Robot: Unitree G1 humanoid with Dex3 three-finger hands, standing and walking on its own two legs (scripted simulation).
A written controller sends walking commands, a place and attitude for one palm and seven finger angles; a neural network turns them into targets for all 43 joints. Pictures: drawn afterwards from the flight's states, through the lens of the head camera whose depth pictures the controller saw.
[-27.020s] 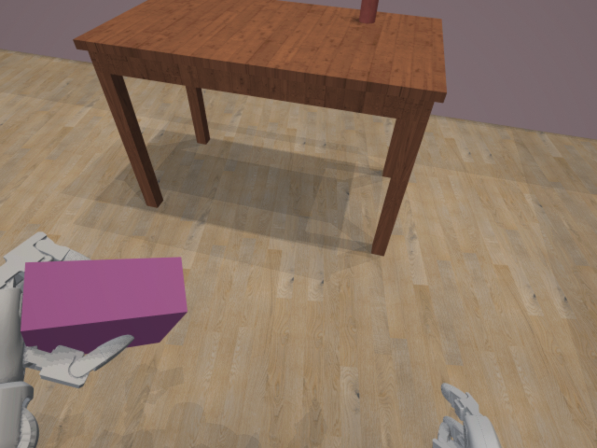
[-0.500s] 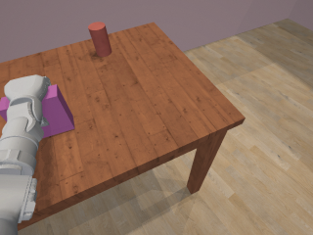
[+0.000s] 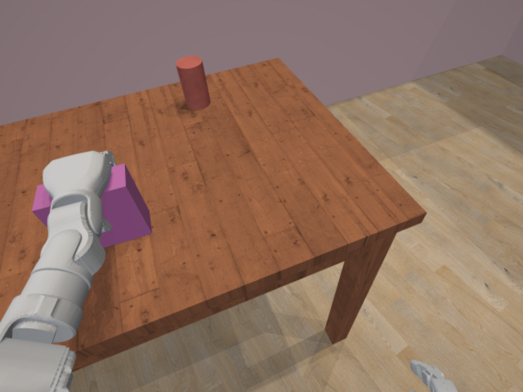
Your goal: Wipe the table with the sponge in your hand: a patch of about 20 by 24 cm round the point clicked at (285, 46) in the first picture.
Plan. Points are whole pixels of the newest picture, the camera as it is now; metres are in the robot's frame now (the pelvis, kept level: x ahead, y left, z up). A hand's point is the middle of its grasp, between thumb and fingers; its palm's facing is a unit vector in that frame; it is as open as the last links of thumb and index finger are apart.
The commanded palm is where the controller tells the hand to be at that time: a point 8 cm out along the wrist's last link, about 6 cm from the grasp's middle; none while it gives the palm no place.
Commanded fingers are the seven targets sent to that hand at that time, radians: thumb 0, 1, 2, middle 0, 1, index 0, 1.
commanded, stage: wipe back along the middle lane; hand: left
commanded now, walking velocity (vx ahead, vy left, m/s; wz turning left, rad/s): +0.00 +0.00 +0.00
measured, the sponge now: (104, 218) +0.37 +0.31 +0.05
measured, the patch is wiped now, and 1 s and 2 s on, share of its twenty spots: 0.70 0.80 0.85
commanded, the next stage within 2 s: slide across to the third lane in 0.88 s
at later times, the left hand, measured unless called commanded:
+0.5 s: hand (99, 219) +0.33 +0.28 +0.10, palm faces +0.02 +0.01 -1.00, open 9.8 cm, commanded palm +0.29 +0.26 +0.13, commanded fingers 0.00 0.10 1.30 -1.20 -1.60 -1.20 -1.60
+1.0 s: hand (94, 248) +0.28 +0.26 +0.10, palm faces +0.08 -0.06 -1.00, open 9.8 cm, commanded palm +0.25 +0.25 +0.14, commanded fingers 0.00 0.10 1.30 -1.20 -1.60 -1.20 -1.60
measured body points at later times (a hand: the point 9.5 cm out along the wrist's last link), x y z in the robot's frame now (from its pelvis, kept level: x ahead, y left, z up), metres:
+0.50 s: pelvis +0.00 +0.00 +0.00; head +0.02 -0.04 +0.45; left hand +0.33 +0.27 +0.15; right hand +0.20 -0.23 -0.11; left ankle -0.05 +0.10 -0.74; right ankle -0.04 -0.13 -0.74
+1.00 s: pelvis -0.01 -0.01 +0.00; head -0.01 -0.05 +0.45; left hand +0.27 +0.26 +0.16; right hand +0.22 -0.23 -0.09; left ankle -0.05 +0.10 -0.74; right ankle -0.04 -0.13 -0.74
